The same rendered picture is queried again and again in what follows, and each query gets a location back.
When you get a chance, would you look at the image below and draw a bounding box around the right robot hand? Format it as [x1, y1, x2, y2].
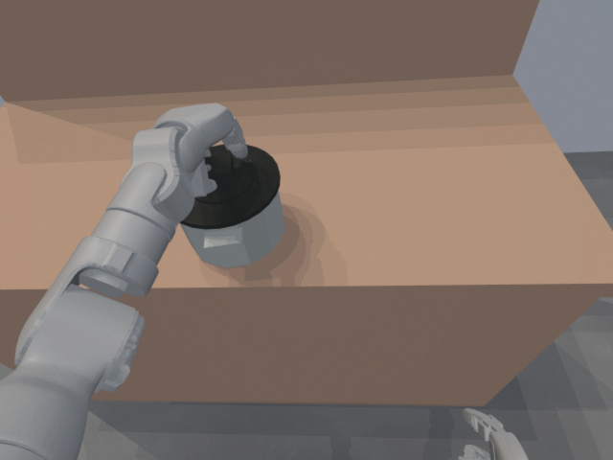
[458, 408, 529, 460]

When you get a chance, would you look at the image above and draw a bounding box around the left robot upper arm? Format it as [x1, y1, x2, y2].
[0, 284, 146, 460]

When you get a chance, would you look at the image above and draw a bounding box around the robot left forearm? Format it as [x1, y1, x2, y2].
[14, 118, 206, 366]

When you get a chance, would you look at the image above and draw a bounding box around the pot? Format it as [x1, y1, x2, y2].
[179, 190, 284, 267]

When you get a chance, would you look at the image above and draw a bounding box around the left robot hand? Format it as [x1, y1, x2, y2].
[154, 103, 248, 197]

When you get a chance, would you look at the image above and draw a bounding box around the table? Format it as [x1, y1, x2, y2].
[0, 0, 613, 406]

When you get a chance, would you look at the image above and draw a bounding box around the knob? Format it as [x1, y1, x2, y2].
[204, 154, 234, 185]

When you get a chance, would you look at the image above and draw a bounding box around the lid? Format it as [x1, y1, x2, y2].
[180, 145, 281, 229]

